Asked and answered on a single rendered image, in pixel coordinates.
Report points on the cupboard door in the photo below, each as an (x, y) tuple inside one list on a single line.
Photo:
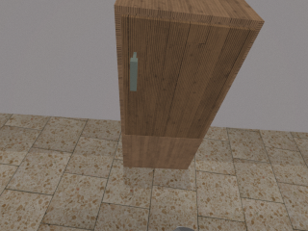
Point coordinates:
[(184, 70)]

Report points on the handle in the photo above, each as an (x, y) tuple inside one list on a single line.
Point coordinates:
[(133, 72)]

